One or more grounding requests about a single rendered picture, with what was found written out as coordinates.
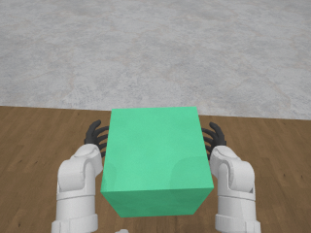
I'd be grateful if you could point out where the right robot forearm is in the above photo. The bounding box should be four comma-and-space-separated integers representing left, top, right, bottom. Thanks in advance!
209, 146, 261, 233

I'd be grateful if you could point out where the left robot forearm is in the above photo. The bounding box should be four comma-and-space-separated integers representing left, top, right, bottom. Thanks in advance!
51, 144, 103, 233

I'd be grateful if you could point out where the left robot hand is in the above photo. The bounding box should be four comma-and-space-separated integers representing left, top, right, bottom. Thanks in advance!
84, 119, 110, 158

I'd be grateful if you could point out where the carton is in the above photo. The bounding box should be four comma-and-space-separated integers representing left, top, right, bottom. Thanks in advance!
100, 106, 214, 217

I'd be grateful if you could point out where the right robot hand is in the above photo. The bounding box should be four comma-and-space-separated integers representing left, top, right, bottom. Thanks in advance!
201, 121, 226, 160

